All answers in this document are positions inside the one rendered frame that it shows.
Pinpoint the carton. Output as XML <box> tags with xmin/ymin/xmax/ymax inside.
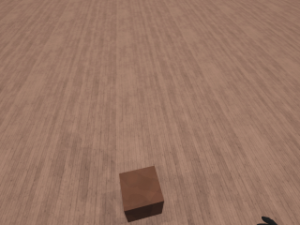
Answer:
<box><xmin>119</xmin><ymin>165</ymin><xmax>164</xmax><ymax>222</ymax></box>

